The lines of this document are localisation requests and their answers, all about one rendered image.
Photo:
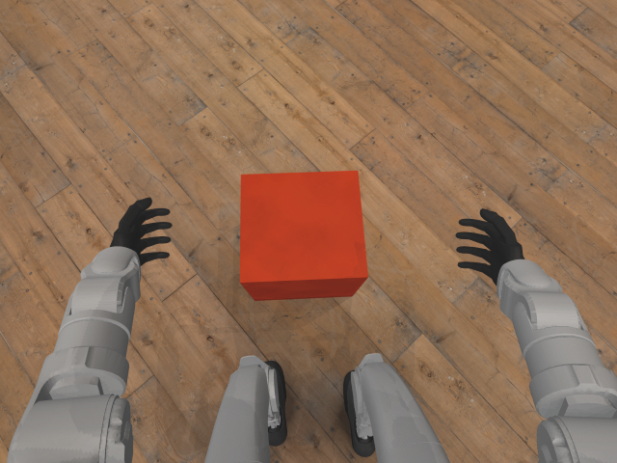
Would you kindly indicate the robot right upper arm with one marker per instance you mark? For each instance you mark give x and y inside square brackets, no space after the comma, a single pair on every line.
[566,439]

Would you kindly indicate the robot left shin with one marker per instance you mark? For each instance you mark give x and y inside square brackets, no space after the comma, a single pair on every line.
[254,360]

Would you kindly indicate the carton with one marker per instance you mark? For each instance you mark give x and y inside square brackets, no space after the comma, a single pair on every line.
[301,235]

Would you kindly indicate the robot left upper arm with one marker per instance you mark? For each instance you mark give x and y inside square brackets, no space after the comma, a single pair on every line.
[86,429]

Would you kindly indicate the left robot hand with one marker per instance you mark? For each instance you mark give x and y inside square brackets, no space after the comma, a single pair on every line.
[131,230]

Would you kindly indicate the robot left forearm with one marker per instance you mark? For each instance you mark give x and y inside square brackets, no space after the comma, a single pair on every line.
[89,357]

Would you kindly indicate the right robot hand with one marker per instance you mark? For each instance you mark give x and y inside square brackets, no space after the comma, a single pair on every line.
[501,241]

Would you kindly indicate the robot right forearm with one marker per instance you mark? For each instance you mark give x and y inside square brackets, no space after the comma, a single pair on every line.
[568,377]

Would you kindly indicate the robot left thigh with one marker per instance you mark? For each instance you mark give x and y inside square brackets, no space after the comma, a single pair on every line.
[240,433]

